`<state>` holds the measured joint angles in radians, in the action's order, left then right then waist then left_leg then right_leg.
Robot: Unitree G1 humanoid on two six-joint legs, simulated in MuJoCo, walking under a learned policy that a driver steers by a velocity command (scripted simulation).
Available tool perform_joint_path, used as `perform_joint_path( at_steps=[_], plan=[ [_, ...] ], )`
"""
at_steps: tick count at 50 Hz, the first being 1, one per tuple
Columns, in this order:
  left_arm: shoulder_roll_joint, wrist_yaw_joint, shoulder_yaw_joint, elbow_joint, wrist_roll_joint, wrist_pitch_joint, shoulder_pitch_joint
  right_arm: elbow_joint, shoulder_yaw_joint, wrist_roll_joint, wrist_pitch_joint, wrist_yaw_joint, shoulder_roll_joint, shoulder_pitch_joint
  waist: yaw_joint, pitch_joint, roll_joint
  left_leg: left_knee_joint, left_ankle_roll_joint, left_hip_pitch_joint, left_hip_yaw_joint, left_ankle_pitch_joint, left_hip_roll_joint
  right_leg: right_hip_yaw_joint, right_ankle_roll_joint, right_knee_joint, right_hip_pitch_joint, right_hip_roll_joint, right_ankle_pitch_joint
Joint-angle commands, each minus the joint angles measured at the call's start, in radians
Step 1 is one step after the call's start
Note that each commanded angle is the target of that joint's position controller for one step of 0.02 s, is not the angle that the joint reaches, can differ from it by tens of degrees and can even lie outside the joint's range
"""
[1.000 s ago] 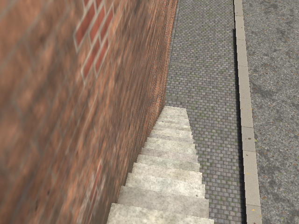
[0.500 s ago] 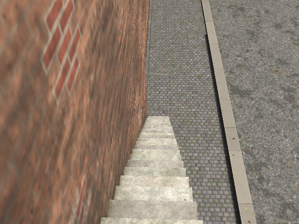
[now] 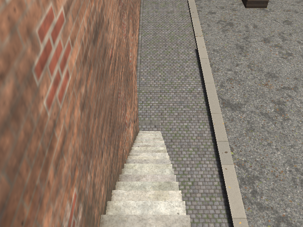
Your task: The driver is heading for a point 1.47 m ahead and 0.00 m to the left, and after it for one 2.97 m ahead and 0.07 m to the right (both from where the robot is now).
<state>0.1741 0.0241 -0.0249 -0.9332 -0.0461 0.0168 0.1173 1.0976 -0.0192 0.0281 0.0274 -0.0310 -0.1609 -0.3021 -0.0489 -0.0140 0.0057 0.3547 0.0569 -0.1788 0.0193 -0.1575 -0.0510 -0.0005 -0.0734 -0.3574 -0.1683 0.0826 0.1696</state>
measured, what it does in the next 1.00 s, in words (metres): walks ahead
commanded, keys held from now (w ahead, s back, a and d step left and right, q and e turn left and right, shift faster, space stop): no key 0.40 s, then w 0.60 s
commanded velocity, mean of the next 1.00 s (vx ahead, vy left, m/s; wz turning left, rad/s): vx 0.19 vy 0.00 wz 0.00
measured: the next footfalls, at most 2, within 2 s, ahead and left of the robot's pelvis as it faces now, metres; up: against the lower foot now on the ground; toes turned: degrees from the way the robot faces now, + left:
right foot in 1.08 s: +0.23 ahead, -0.10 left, -0.22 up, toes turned -3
left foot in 1.48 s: +0.47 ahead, +0.15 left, -0.43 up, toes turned -1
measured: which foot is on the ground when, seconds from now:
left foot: down 0.00-1.00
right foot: down 0.00-0.74, up 0.76-1.00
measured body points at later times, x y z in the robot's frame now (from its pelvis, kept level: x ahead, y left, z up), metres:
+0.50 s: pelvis +0.02 +0.00 +0.00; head +0.01 +0.00 +0.45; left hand +0.13 +0.22 -0.14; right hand +0.04 -0.23 -0.16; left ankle +0.02 +0.15 -0.74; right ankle +0.01 -0.07 -0.75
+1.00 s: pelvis +0.15 +0.00 -0.10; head +0.16 +0.01 +0.35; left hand +0.34 +0.22 -0.20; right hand +0.01 -0.17 -0.23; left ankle +0.02 +0.15 -0.74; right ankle +0.22 -0.14 -0.79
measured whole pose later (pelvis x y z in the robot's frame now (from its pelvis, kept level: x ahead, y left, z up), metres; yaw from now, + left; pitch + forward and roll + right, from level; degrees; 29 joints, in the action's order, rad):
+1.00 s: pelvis +0.15 +0.00 -0.10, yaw +2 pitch +4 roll +0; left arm 0.23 0.03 0.01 -0.79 -0.07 -0.11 0.14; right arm 1.06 -0.02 -0.15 -0.14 0.00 -0.09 -0.64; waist -0.14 -0.08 0.02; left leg 1.10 0.02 -0.37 0.01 -0.81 -0.06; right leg 0.04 -0.01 -0.82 -0.59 -0.04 -0.24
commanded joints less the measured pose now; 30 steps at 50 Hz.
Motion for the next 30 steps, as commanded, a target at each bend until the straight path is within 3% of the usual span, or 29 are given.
perform_joint_path(
  at_steps=[1,5,6,7,13,14,18,20,23,26,28,29,30],
  plan=[
    [0.08,-0.001,0.017,0.036,0.001,-0.01,-0.037,-0.025,0.011,0.004,-0.013,-0.005,-0.088,-0.001,0.024,0.027,-0.019,-0.097,-0.031,-0.091,0.053,-0.055,-0.077,0.137,0.047,0.08,0.048,-0.153,0.034],
    [0.081,-0.002,0.017,0.018,0.001,-0.014,-0.035,-0.014,0.011,0.004,-0.011,-0.007,-0.08,-0.004,0.02,0.027,-0.004,-0.094,-0.03,-0.062,0.051,-0.035,-0.076,0.148,0.049,0.097,0.03,-0.157,0.032],
    [0.067,0.001,0.019,0.027,-0.012,-0.012,-0.022,-0.005,0.016,0.013,-0.008,-0.012,-0.083,-0.008,0.028,0.026,-0.021,-0.104,-0.04,-0.082,0.045,-0.048,-0.078,0.138,0.038,0.088,0.066,-0.147,0.009],
    [0.066,0.001,0.02,0.024,-0.013,-0.011,-0.018,-0.004,0.017,0.014,-0.007,-0.014,-0.084,-0.001,0.03,0.026,-0.02,-0.109,-0.042,-0.091,0.045,-0.047,-0.079,0.135,0.035,0.082,0.079,-0.145,-0.007],
    [0.079,-0.005,0.027,0.021,-0.008,-0.018,-0.003,0.01,0.024,0.006,0.001,-0.014,-0.077,0.001,0.022,0.034,0.004,-0.087,-0.04,-0.019,0.036,0.004,-0.075,0.157,0.041,0.129,0.03,-0.155,-0.002],
    [0.079,-0.008,0.03,0.024,-0.003,-0.024,-0.01,0.007,0.023,0.014,-0.002,-0.017,-0.076,0.018,0.021,0.033,0.009,-0.088,-0.04,-0.017,0.036,0.026,-0.076,0.164,0.045,0.142,0.034,-0.16,-0.029],
    [0.077,-0.012,0.032,0.024,-0.005,-0.027,0.003,0.014,0.024,0.013,-0.005,-0.021,-0.079,0.026,0.024,0.015,-0.013,-0.093,-0.04,-0.004,0.039,0.052,-0.08,0.156,0.041,0.136,0.07,-0.158,-0.081],
    [0.082,-0.021,0.034,0.027,0.0,-0.032,0.007,0.018,0.024,0.018,-0.013,-0.022,-0.076,0.039,0.017,0.003,-0.017,-0.092,-0.035,0.019,0.041,0.102,-0.09,0.163,0.039,0.128,0.089,-0.176,-0.203],
    [0.11,-0.025,0.047,0.034,-0.011,-0.022,0.007,0.012,0.03,0.006,-0.013,-0.021,-0.093,0.048,0.018,-0.004,0.014,-0.055,-0.052,0.013,0.006,-0.027,-0.058,0.167,0.021,0.162,0.071,-0.155,0.067],
    [0.14,-0.03,0.068,0.057,-0.011,-0.013,-0.013,0.001,0.033,-0.01,-0.019,-0.02,-0.083,0.05,0.013,0.007,0.079,0.133,-0.08,-0.024,-0.075,-0.157,-0.004,0.203,-0.036,0.184,0.008,-0.172,0.284],
    [0.133,-0.025,0.074,0.061,-0.018,-0.02,-0.022,0.004,0.034,-0.021,-0.029,-0.021,-0.082,0.014,-0.001,0.039,0.09,0.22,-0.089,-0.026,-0.077,-0.194,-0.016,0.211,-0.067,0.17,-0.067,-0.189,0.305],
    [0.126,-0.024,0.075,0.061,-0.01,-0.028,-0.029,-0.012,0.048,-0.015,-0.04,-0.025,-0.113,0.017,-0.006,0.061,0.074,0.223,-0.093,-0.045,-0.077,-0.171,-0.013,0.2,-0.072,0.125,-0.088,-0.174,0.28],
    [0.135,-0.026,0.08,0.055,-0.01,-0.03,-0.014,-0.014,0.052,-0.017,-0.047,-0.026,-0.118,-0.004,-0.013,0.053,0.073,0.223,-0.099,-0.051,-0.079,-0.196,-0.02,0.194,-0.081,0.081,-0.083,-0.17,0.287]
  ],
)
Keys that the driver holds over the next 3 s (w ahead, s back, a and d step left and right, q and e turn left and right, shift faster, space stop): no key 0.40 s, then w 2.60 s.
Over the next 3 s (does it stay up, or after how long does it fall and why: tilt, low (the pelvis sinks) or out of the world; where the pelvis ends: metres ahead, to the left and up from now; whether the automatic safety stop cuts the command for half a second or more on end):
stays up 1.14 -0.01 -1.13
